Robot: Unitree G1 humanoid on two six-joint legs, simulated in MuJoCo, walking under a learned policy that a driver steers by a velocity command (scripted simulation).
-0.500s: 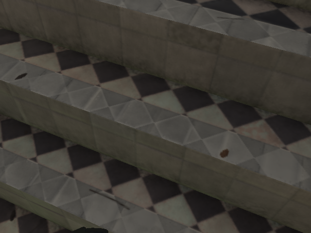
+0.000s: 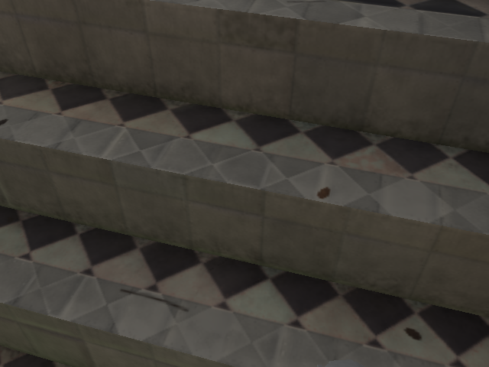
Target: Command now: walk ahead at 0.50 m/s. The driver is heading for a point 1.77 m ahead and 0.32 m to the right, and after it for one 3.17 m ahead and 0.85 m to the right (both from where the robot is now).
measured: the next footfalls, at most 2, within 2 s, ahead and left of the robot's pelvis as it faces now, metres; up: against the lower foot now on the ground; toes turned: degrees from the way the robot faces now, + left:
right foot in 0.42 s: +0.20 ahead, -0.28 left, +0.26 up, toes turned +3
left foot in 0.74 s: -0.09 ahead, -0.03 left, +0.00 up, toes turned +5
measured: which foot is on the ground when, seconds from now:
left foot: down 0.00-0.38, up 0.40-0.72, down 0.74-0.96, up 0.98-1.00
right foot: up 0.00-0.40, down 0.42-0.70, up 0.72-1.00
